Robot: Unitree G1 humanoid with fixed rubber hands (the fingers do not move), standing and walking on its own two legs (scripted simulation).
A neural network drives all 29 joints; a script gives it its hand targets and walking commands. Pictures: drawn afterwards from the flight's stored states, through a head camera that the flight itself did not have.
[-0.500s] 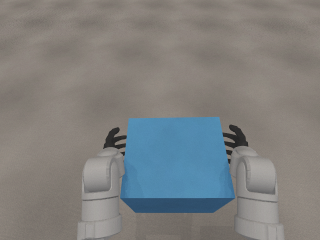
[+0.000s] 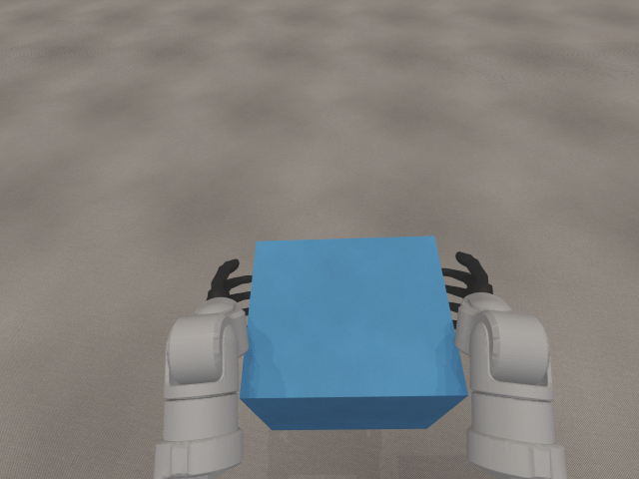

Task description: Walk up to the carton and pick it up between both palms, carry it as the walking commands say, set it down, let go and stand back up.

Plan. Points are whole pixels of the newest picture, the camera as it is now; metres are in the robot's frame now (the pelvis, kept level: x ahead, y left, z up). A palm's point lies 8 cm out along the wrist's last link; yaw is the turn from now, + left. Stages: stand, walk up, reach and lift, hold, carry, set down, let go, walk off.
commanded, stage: carry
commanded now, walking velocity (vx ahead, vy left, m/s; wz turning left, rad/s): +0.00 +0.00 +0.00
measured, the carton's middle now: (346, 340) +0.30 +0.00 +0.00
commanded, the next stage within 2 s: hold in 1.90 s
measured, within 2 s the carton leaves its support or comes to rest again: neither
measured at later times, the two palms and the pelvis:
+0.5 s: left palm (234, 299) +0.31 +0.14 +0.09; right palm (479, 292) +0.31 -0.16 +0.09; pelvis +0.02 -0.01 +0.00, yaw +1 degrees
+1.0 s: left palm (242, 295) +0.31 +0.13 +0.08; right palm (482, 287) +0.32 -0.17 +0.09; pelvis +0.03 -0.02 +0.00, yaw +1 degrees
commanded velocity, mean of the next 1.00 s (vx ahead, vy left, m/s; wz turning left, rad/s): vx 0.00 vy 0.00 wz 0.00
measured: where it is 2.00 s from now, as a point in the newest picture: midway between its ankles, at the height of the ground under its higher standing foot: outside the picture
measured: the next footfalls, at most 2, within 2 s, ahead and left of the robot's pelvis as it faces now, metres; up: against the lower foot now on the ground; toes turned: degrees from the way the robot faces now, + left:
none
